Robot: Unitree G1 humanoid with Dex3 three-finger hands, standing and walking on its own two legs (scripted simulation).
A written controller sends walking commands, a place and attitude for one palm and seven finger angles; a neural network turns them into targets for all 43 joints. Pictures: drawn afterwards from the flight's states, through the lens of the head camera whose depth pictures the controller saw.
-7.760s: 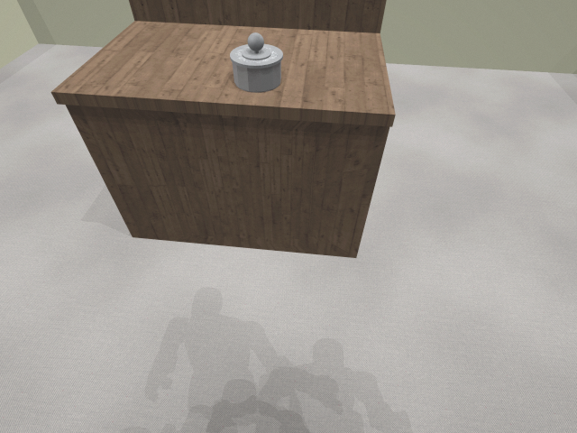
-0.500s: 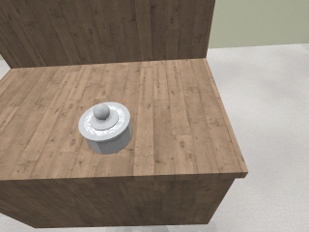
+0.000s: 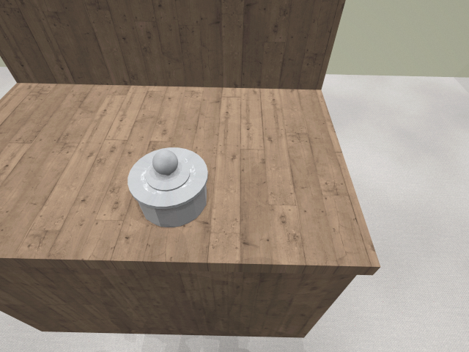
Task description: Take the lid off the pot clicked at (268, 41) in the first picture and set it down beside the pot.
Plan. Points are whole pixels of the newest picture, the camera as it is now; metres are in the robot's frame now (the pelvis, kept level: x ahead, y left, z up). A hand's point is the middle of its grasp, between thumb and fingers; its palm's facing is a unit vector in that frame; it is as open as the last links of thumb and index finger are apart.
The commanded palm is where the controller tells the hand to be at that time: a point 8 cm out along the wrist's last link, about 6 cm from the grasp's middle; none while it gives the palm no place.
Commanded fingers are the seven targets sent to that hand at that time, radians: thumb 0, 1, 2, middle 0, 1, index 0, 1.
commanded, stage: look again from close up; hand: left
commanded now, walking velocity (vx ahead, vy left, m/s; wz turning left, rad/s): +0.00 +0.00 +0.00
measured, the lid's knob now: (165, 162) +0.44 +0.16 +0.08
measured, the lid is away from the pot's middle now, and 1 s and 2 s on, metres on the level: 0.00 0.00 0.00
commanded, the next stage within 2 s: lift the closed hand beside the body in 0.78 s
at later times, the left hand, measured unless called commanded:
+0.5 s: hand out of the picture -0.03 +0.19 -0.17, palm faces +0.01 -0.98 -0.18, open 7.4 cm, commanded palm none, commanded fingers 0.00 0.90 0.90 -0.20 -0.30 -0.20 -0.30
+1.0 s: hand out of the picture +0.04 +0.23 -0.13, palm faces +0.11 -0.94 -0.31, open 7.0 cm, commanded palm +0.08 +0.26 -0.05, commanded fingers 0.00 0.90 0.90 -0.51 -0.64 -0.51 -0.64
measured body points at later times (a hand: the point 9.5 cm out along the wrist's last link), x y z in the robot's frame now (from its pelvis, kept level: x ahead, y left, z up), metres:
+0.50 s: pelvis -0.01 +0.04 +0.00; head -0.01 +0.03 +0.45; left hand -0.03 +0.24 -0.16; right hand -0.03 -0.17 -0.16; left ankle -0.03 +0.12 -0.74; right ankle +0.01 -0.08 -0.74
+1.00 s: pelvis -0.01 +0.04 +0.00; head -0.02 +0.04 +0.45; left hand +0.03 +0.28 -0.11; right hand -0.01 -0.18 -0.15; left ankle -0.03 +0.12 -0.74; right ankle +0.01 -0.08 -0.74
